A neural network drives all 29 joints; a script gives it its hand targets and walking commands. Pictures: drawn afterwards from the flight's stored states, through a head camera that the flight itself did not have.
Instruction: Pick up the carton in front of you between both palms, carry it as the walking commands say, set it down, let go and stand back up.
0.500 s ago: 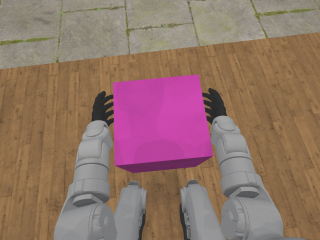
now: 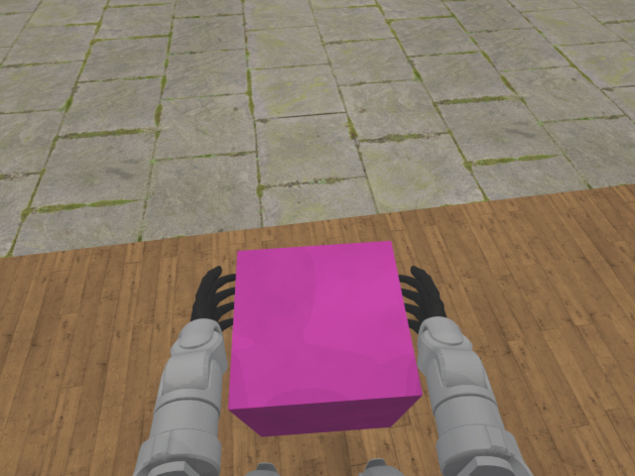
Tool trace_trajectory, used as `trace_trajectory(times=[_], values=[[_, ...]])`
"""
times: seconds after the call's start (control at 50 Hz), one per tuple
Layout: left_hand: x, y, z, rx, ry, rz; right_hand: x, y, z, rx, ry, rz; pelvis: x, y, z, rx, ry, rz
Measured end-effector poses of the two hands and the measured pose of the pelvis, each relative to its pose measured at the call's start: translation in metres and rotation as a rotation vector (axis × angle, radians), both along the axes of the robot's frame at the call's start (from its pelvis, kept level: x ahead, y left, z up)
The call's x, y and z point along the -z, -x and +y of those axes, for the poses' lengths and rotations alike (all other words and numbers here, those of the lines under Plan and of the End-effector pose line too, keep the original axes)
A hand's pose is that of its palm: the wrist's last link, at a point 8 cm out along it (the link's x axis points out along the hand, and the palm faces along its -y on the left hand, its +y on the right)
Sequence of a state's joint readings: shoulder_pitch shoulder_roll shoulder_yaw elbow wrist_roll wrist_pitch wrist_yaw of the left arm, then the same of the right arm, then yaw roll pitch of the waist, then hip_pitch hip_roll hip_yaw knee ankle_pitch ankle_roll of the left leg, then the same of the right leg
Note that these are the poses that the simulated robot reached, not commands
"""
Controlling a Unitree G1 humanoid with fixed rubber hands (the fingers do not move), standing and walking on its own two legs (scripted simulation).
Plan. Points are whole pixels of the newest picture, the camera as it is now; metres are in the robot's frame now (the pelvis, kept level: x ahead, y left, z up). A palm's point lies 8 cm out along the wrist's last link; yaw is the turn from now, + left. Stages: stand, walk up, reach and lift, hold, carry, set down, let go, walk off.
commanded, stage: reach and lift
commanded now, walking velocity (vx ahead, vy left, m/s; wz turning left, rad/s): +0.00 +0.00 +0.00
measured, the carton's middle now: (320, 347) +0.32 +0.00 -0.09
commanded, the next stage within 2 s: hold in 1.32 s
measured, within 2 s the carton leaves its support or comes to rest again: neither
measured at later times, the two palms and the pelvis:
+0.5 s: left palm (185, 307) +0.31 +0.15 +0.08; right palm (460, 308) +0.30 -0.15 +0.08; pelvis +0.00 +0.00 +0.06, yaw +0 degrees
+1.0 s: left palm (184, 294) +0.31 +0.15 +0.09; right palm (461, 296) +0.31 -0.15 +0.09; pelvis +0.02 +0.00 +0.06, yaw +0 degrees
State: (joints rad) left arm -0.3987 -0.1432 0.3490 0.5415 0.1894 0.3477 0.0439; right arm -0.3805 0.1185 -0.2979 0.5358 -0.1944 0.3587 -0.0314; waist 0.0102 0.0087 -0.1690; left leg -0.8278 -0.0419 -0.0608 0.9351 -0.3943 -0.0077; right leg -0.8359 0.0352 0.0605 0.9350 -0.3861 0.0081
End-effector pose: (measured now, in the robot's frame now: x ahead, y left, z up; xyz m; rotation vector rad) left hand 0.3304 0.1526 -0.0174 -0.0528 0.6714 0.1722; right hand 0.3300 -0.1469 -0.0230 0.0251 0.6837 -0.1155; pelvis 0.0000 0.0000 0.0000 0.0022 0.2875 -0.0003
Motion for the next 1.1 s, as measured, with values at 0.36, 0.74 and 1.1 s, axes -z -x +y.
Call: trace_trajectory(times=[0.36, 0.74, 1.1], values=[[-0.098, 0.020, -0.002, 0.043, -0.028, -0.028, -0.100, 0.025, -0.002, 0.003, 0.022, -0.027, -0.054, -0.013, 0.000, -0.002, 0.004, -0.306], [-0.106, 0.022, -0.001, 0.043, -0.031, -0.013, -0.108, 0.026, -0.002, 0.002, 0.023, -0.011, -0.057, -0.001, 0.001, 0.001, 0.004, -0.369], [-0.114, 0.015, -0.002, 0.066, -0.062, -0.006, -0.116, 0.020, -0.003, -0.022, 0.056, -0.004, -0.063, -0.020, 0.000, 0.002, 0.004, -0.375]])
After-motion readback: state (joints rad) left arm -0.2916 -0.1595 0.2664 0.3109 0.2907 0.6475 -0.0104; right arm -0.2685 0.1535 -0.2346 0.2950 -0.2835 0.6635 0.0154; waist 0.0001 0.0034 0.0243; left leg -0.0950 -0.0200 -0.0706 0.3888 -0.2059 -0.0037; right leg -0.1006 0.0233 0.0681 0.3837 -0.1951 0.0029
